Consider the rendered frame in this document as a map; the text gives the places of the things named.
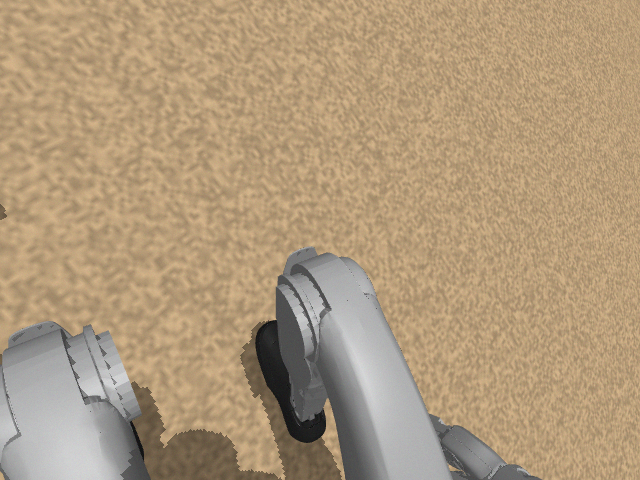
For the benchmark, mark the right robot arm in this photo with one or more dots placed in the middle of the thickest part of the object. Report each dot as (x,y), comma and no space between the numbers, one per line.
(513,472)

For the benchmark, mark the right robot foot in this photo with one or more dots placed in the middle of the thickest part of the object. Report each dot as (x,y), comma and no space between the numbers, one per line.
(277,380)

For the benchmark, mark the right robot hand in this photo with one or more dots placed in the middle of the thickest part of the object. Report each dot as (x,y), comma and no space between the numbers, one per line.
(465,451)

